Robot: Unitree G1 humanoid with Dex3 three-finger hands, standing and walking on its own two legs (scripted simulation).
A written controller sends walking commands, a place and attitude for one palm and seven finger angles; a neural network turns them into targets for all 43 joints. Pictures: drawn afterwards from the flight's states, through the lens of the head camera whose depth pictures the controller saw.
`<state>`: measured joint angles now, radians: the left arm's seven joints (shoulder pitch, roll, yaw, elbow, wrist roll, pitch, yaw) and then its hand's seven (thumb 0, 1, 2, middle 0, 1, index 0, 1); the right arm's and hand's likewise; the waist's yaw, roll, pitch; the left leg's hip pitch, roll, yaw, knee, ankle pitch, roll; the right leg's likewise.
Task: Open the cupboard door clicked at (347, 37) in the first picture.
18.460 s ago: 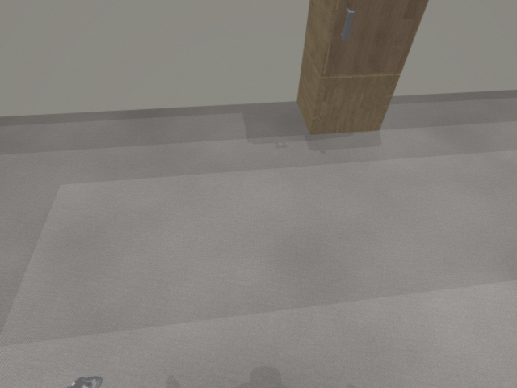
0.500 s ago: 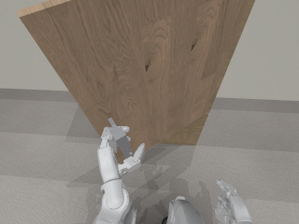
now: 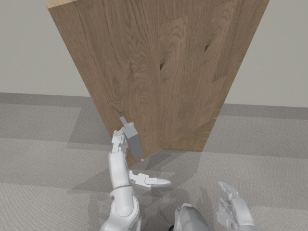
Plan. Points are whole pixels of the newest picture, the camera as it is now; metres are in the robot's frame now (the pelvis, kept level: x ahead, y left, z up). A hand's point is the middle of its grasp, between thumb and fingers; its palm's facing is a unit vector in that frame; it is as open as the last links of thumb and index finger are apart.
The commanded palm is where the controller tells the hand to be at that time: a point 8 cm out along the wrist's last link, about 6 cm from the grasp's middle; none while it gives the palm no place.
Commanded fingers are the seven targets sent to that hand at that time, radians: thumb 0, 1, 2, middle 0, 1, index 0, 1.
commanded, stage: slide the hand sideways off the handle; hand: left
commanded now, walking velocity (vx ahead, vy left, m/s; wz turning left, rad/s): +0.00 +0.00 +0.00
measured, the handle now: (130, 137) +0.35 +0.08 +0.03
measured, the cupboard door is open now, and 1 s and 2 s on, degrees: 36 39 39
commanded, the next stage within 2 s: draw the hand back to the body in 1.30 s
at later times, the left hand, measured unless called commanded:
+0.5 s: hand (135, 176) +0.25 +0.05 +0.03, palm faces -0.13 -0.99 +0.04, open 16.4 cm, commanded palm +0.23 +0.11 +0.02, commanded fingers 0.00 -0.50 0.30 -0.15 -0.30 -0.15 -0.30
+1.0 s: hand (116, 187) +0.22 +0.10 +0.03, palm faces -0.12 -0.99 +0.02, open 16.1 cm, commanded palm +0.20 +0.16 +0.02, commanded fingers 0.00 -0.50 0.30 -0.15 -0.30 -0.15 -0.30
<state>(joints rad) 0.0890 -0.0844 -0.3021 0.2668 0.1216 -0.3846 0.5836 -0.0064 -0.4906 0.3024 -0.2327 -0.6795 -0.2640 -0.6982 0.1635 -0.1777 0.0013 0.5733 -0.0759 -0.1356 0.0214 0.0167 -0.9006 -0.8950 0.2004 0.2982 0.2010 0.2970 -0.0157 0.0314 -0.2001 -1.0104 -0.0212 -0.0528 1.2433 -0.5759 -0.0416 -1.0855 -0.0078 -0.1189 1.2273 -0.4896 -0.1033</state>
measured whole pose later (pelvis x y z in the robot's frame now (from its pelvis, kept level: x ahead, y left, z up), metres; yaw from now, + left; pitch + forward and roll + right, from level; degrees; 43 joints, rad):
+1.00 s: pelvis +0.01 +0.04 -0.02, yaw -2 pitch +20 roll -1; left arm 0.44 0.07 -0.26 -0.10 0.01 -0.43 0.05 -0.01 -0.50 0.30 -0.15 -0.30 -0.19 -0.32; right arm 0.21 -0.20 0.01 0.38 -0.02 -0.05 0.01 0.02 -0.90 -0.89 0.20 0.30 0.20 0.30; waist 0.01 0.02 -0.19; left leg -1.06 -0.03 -0.01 1.35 -0.65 0.02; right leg -1.13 -0.02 -0.08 1.31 -0.53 -0.05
